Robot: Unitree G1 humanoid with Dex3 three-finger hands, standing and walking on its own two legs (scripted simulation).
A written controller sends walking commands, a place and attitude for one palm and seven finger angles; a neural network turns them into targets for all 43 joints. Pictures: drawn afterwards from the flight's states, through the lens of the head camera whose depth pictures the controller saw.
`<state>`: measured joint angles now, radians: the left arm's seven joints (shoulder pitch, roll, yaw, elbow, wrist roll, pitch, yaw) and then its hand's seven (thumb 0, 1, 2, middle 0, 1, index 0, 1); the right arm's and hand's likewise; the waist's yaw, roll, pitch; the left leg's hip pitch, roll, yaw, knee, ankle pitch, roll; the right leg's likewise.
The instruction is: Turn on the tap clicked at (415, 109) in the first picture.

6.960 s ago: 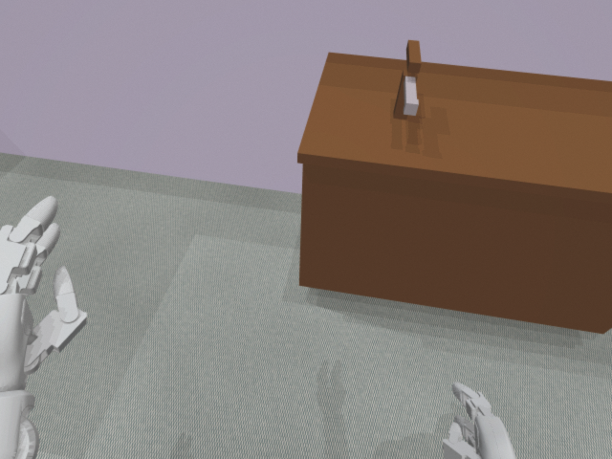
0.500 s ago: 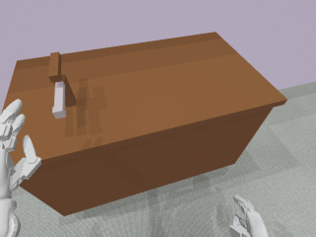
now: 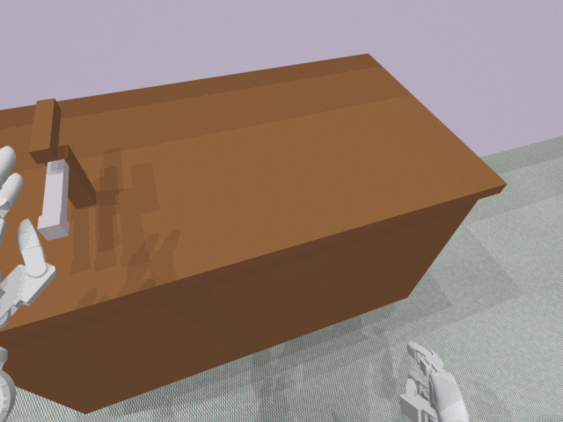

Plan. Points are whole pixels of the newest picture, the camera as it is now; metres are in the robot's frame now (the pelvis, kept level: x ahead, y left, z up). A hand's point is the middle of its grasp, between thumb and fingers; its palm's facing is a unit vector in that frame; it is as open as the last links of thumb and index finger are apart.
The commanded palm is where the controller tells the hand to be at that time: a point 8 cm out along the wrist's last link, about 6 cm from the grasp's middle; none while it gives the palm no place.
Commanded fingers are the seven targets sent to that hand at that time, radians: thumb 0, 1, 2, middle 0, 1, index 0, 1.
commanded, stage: come to a stop and stand still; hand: left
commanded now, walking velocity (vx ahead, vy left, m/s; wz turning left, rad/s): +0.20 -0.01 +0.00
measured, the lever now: (53, 226) +0.35 +0.35 +0.07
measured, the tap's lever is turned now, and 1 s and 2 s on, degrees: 0 0 0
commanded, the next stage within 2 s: look again from close up in 1.66 s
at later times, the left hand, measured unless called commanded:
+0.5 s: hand (76, 209) +0.28 +0.23 +0.20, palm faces +0.42 -0.83 -0.36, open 7.4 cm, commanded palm +0.23 +0.28 +0.20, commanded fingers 0.00 0.90 0.90 -0.20 -0.30 -0.20 -0.30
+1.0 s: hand out of the picture +0.31 +0.32 +0.21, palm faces +0.51 -0.76 -0.40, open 7.4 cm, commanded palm +0.22 +0.30 +0.20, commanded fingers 0.00 0.90 0.90 -0.20 -0.30 -0.20 -0.30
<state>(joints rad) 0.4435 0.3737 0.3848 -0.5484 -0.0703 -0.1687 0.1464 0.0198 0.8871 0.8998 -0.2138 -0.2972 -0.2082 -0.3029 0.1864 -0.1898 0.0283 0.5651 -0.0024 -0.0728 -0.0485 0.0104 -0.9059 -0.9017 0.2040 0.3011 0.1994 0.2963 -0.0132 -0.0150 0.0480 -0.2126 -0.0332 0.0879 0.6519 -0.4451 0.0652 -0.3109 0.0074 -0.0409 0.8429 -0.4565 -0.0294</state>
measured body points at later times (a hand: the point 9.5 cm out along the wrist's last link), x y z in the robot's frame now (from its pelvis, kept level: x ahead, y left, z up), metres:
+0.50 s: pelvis +0.07 -0.01 +0.01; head +0.10 -0.01 +0.46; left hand +0.26 +0.27 +0.22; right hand +0.29 -0.23 -0.06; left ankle +0.13 +0.13 -0.72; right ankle +0.06 -0.09 -0.72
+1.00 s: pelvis +0.06 +0.02 +0.02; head +0.09 +0.04 +0.47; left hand +0.27 +0.36 +0.23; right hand +0.25 -0.20 -0.06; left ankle +0.13 +0.13 -0.72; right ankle +0.06 -0.09 -0.72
